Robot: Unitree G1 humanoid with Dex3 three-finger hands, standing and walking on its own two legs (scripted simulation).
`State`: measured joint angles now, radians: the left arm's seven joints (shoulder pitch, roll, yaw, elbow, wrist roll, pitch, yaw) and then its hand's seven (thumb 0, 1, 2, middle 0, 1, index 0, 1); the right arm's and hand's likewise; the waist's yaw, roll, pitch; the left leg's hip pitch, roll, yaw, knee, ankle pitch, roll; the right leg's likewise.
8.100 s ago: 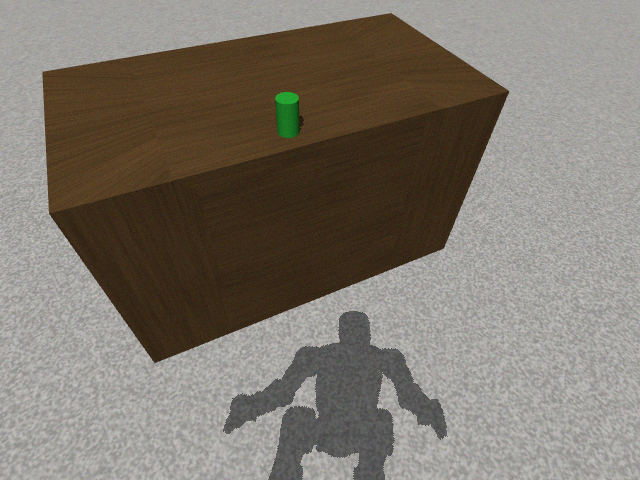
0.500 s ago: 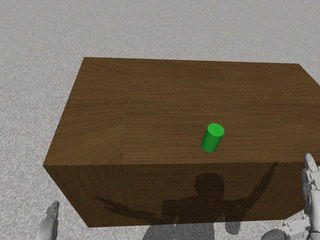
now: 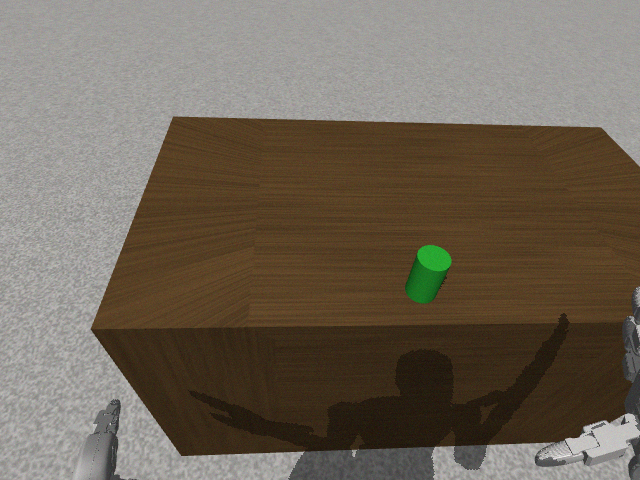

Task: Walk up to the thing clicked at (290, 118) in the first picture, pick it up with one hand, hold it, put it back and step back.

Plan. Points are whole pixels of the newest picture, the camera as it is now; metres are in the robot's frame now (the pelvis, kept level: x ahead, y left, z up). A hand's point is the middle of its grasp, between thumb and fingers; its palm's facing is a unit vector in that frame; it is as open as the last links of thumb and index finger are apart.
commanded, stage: go down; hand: right
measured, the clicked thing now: (426, 275) +0.44 -0.19 -0.03
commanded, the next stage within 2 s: none
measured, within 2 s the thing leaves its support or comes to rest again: neither
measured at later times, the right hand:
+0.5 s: hand (593, 314) +0.29 -0.33 +0.09, palm faces +0.16 +0.98 -0.12, open 17.6 cm
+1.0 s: hand (608, 282) +0.32 -0.35 +0.11, palm faces +0.10 +0.99 +0.00, open 17.4 cm
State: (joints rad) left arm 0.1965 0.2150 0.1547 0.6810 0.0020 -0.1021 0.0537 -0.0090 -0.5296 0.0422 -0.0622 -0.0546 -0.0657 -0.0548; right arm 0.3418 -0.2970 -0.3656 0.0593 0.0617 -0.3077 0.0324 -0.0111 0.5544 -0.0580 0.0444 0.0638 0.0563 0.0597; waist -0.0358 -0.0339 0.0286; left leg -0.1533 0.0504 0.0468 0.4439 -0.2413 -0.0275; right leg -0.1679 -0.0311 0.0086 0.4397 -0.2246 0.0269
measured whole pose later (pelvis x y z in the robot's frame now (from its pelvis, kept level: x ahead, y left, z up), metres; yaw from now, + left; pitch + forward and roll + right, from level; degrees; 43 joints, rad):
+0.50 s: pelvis +0.00 -0.01 +0.00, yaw +1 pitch +1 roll +1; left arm 0.21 0.24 0.04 0.70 -0.02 -0.16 0.15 -0.01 -0.53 0.04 -0.06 -0.05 -0.06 -0.05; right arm -0.09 -0.49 -0.50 0.54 0.27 -0.23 0.44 -0.01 0.57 -0.05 0.04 0.06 0.05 0.06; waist 0.00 -0.01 -0.01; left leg -0.24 0.05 0.03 0.46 -0.24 -0.04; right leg -0.26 -0.03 -0.01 0.50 -0.25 0.01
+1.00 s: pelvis +0.00 -0.01 -0.01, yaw +0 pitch +4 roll +1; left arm 0.21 0.24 -0.01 0.69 -0.02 -0.23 0.19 -0.01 -0.53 0.04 -0.06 -0.05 -0.07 -0.05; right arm -0.32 -0.63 -0.56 0.81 0.32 -0.18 0.61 -0.01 0.52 -0.06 0.04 0.06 0.04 0.05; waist 0.02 0.00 -0.04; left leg -0.32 0.05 0.04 0.51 -0.26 -0.04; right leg -0.36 -0.04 0.01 0.57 -0.27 0.01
